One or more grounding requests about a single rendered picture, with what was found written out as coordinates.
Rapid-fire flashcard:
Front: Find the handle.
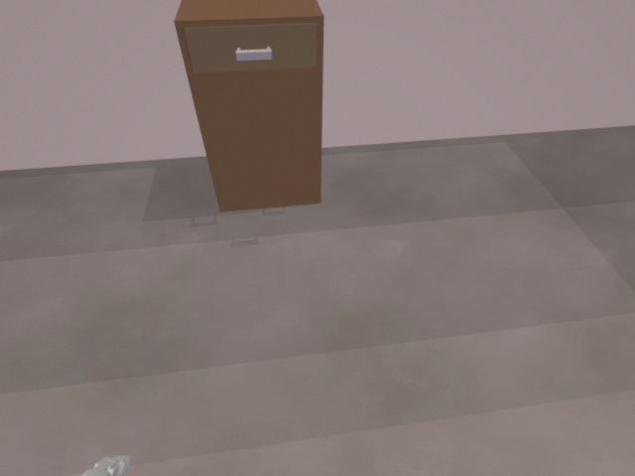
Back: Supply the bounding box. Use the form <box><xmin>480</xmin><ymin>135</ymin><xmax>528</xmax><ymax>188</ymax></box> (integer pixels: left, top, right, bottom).
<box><xmin>236</xmin><ymin>47</ymin><xmax>272</xmax><ymax>60</ymax></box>

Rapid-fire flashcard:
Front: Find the drawer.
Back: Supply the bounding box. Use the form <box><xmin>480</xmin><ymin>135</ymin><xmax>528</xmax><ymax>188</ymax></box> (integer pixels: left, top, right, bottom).
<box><xmin>184</xmin><ymin>23</ymin><xmax>317</xmax><ymax>72</ymax></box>

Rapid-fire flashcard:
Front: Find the cabinet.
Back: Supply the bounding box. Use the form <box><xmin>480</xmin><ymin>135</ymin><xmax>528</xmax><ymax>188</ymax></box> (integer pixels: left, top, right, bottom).
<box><xmin>174</xmin><ymin>0</ymin><xmax>323</xmax><ymax>212</ymax></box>

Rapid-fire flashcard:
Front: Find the left robot hand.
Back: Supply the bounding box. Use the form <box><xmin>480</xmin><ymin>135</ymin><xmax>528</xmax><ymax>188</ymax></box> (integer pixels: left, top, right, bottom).
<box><xmin>82</xmin><ymin>455</ymin><xmax>132</xmax><ymax>476</ymax></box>

